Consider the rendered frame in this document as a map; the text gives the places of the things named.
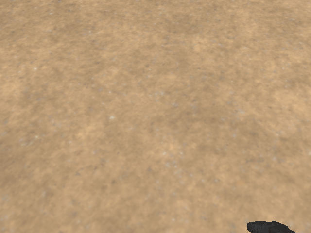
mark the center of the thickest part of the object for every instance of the robot right hand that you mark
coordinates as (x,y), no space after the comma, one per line
(268,227)

